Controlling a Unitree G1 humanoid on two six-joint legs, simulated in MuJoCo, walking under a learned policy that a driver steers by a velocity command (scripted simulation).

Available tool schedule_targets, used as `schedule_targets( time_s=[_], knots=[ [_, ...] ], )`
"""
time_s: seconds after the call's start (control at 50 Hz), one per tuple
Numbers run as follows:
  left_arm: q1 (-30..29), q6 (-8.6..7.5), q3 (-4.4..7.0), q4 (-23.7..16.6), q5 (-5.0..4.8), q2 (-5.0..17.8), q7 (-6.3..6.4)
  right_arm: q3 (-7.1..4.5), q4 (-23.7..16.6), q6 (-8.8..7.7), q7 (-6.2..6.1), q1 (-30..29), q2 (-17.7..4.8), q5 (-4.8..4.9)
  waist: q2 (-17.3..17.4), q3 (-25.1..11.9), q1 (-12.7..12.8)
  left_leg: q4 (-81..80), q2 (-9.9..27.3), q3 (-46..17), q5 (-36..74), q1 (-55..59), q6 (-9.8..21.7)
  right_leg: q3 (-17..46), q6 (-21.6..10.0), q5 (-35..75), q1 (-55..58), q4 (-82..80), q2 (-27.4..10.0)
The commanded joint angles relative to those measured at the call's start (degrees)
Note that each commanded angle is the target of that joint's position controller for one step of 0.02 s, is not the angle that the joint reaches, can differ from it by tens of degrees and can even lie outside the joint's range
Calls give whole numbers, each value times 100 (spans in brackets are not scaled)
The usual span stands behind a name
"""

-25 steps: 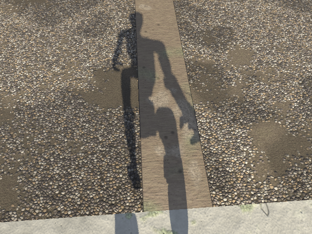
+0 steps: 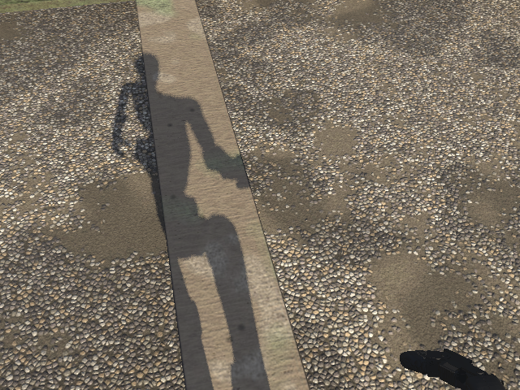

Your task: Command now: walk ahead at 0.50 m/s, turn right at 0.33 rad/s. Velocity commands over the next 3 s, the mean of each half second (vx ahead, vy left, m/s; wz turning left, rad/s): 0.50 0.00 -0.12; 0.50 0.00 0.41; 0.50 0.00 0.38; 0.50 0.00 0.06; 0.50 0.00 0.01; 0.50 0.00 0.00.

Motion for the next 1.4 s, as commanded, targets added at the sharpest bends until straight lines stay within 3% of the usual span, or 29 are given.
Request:
schedule_targets(
  time_s=[0.02,0.06,0.12,0.22,0.24,0.34,0.38,0.4,0.42,0.44,0.5,0.56,0.72,0.78,0.82,0.84,0.86,0.88,0.9,0.94,1.0,1.02,1.08,1.26,1.3,1.34,1.36,1.38,1.4],
  knots=[
    [-104,-185,240,-599,-551,906,-192,-308,520,134,137,2090,-944,69,1861,-1006,-835,-2533,2563,-4929,-4873,4198,534,-988,-60,-1019,-4240,3253,155],
    [-238,-141,183,-458,-429,751,-45,-340,563,-29,161,1957,-970,25,572,-436,-707,-2216,2207,-4175,-3693,3346,394,-861,136,-169,-4547,4623,-599],
    [-727,-67,-194,-803,2,-171,16,-321,651,-183,-83,1380,-535,27,-182,-248,-205,-1792,1373,-2271,-713,1759,526,-763,481,825,-3749,4363,-873],
    [-1949,-117,-248,-1836,-73,-290,-61,-239,904,-98,-51,1649,-476,-63,689,-290,-166,-2293,671,-1039,115,1543,449,-1455,633,1374,-2637,1205,-435],
    [-2279,-121,-327,-1898,-133,-648,-116,-251,898,-76,-57,1743,-583,-29,774,-162,-297,-2374,581,-868,410,1334,344,-1565,647,1880,-2263,471,-296],
    [-1647,-209,-253,-1542,214,-565,6,-316,1058,15,-95,2421,-525,-195,819,-198,-211,-1444,706,-821,2297,1835,400,-1434,201,2036,-989,-725,34],
    [-434,-297,-155,-1087,248,-514,-37,-291,876,24,-90,2029,-476,-244,247,-359,554,109,676,-609,1624,1426,339,-954,8,2329,115,-1952,-547],
    [59,-268,-18,-1042,70,-40,23,-272,605,60,-78,1872,-416,-64,-588,-1074,571,1902,161,-30,-1242,308,288,1194,10,1075,1334,-2076,-2289],
    [-282,-264,20,-1291,-23,-146,-102,-430,659,144,-76,2367,-955,273,-1216,-1310,266,3468,-354,122,-3162,-2136,422,3412,-293,-606,2606,-2651,-3157],
    [-555,-218,110,-1271,-162,-324,-198,-549,894,212,-100,2660,-1463,328,-1128,-1252,213,4418,112,-268,-2481,-2925,494,3199,-400,-827,2562,-2800,-3014],
    [-992,-443,112,-1079,-66,-681,-179,-226,1197,251,-57,2403,-253,71,-119,-209,-119,5387,864,-542,-783,-2830,-108,1012,-304,1820,613,-2836,-2156],
    [-1263,-456,-26,-944,-363,-940,-22,-247,1004,267,-70,1839,-283,21,147,-204,-410,5242,1171,-432,-256,-2127,-455,-97,-180,2468,-796,-3058,-1925],
    [-953,-323,121,-533,-473,-435,-104,-165,271,378,139,87,-32,-62,-103,23,-123,2214,919,585,70,-575,-296,-1616,-241,1217,-1883,-2940,-1531],
    [-1131,-320,257,-405,-214,112,-258,-148,133,296,149,100,-59,-44,-419,55,-285,1228,470,769,-1147,162,71,-1511,-519,519,-1497,-2344,-1622],
    [-1613,-289,175,-597,167,34,-217,-341,533,179,190,1451,-367,-164,134,-551,-1204,-20,210,538,-1087,1491,162,-1837,-486,1975,-1350,-12,-1388],
    [-1314,-186,137,-504,296,-199,-229,-423,540,-9,170,1711,-519,-125,843,-932,-1412,-505,205,142,-1696,2291,-128,-2034,-310,870,-1807,1782,-1120],
    [-1160,-68,52,-592,-132,-601,-296,-448,206,-119,242,1383,-938,240,1985,-1167,-1043,-374,1958,-2382,-2830,2449,-366,-2049,-291,-1876,-3149,4521,-732],
    [-360,-4,186,-653,-735,-552,-366,-494,-63,-89,508,1305,-1179,508,1941,-1580,-686,-2490,2880,-5860,-3720,4092,64,-1479,49,-733,-5693,4837,-255],
    [-238,9,175,-449,-635,-175,-315,-613,-2,-81,555,1266,-1043,341,1606,-1531,-813,-2542,2565,-5745,-3234,4348,205,-959,284,561,-6166,5329,-750],
    [-1672,18,97,-578,-271,-112,-163,-656,81,-226,452,961,-595,222,55,-780,-955,-1334,2123,-3454,-1008,3004,454,-1108,814,955,-5853,5644,-1252],
    [-2131,57,-22,-968,0,-405,-238,-606,-72,-119,3,47,-241,317,-38,-618,-478,-1367,1111,-1812,-1130,407,774,-1341,783,1098,-3987,4784,-1140],
    [-2462,111,-97,-1184,-134,-539,-324,-638,-35,-96,-29,-172,-362,360,146,-609,-534,-1501,985,-1509,-1457,20,760,-1537,693,1430,-3751,4474,-1158],
    [-2603,205,-90,-1185,21,-550,-248,-695,51,-111,-148,721,-249,-50,-252,-759,-1007,-1290,1362,-2276,-280,1920,388,-1320,694,1862,-5409,4195,-1445],
    [-3608,171,-226,-1469,-211,-755,-665,-721,119,-100,-388,1357,-300,-4,315,-203,-1075,-1086,995,-1843,1241,1615,455,-1874,489,1296,-4209,1243,-858],
    [-2762,63,-166,-1223,-364,-590,-651,-808,-31,-111,-375,934,-525,-60,588,-616,-558,-658,793,-1515,1303,1173,414,-1886,339,1416,-2227,298,-542],
    [-1022,-27,138,-558,-354,-41,-616,-785,-121,-247,-209,604,-725,-390,301,-1432,486,1186,628,-1390,1915,1085,345,-1757,128,1461,-72,-580,-237],
    [-480,-126,218,-362,-409,22,-507,-742,-117,-326,-101,453,-602,-386,-11,-2019,909,2711,332,-1209,-840,-188,263,-1320,243,1242,1611,-319,-693],
    [-707,-235,181,-767,-385,54,-479,-709,-275,-164,-52,867,9,236,-735,-2533,455,5298,-31,-1227,-3805,-2308,-30,1617,437,-294,2795,-406,-2625],
    [-922,-332,151,-878,-251,-178,-591,-747,-249,-72,-85,1696,-411,707,-576,-2236,138,6114,-81,-1203,-2095,-3734,-267,4237,495,669,2715,-2182,-3401]
  ],
)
